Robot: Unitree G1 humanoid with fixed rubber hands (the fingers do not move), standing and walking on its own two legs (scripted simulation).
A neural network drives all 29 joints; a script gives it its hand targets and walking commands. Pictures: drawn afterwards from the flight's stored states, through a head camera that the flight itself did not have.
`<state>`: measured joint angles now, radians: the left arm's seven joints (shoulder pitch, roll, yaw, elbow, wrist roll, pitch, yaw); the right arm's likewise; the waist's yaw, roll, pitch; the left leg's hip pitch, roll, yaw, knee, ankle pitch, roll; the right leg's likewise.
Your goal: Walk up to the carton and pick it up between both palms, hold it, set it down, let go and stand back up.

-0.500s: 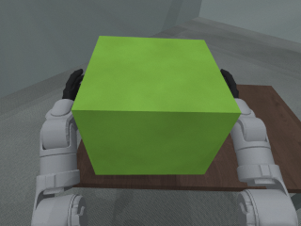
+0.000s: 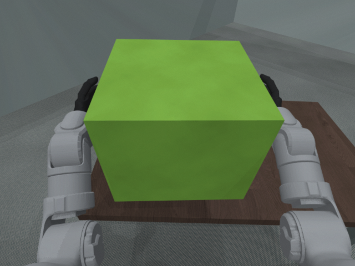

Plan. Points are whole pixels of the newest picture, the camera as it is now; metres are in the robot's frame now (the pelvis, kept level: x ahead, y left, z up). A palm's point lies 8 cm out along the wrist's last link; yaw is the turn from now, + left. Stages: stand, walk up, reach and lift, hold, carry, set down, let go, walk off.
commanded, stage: hold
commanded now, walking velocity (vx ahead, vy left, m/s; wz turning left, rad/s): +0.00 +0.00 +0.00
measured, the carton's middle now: (179, 118) +0.40 -0.01 +0.16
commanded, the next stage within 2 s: none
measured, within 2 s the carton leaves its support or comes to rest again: neither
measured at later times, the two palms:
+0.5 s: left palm (81, 116) +0.36 +0.19 +0.20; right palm (268, 110) +0.37 -0.19 +0.21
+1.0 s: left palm (83, 115) +0.36 +0.19 +0.20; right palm (268, 110) +0.37 -0.20 +0.21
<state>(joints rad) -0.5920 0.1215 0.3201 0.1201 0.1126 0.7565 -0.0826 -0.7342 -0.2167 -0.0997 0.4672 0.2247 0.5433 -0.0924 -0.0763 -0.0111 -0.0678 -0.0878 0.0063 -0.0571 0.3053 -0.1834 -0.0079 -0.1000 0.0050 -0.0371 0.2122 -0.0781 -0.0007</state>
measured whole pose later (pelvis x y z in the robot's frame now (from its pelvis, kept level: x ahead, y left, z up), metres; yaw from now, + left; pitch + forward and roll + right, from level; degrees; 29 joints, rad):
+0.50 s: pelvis +0.00 +0.00 +0.00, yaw +0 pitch -3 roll -1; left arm -0.56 0.11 0.31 0.08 0.13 0.77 -0.09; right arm -0.70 -0.22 -0.08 0.43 0.25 0.55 -0.11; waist -0.07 -0.02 -0.07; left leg -0.07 0.00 -0.06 0.31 -0.19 0.00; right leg -0.08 0.00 -0.03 0.21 -0.08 0.00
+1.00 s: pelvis +0.01 +0.00 +0.00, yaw +0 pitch -2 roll -1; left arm -0.55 0.11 0.32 0.08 0.11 0.75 -0.09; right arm -0.69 -0.22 -0.07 0.40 0.24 0.56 -0.11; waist -0.08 0.00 -0.08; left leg -0.07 0.01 -0.06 0.30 -0.19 -0.01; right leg -0.08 0.01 -0.03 0.20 -0.08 0.00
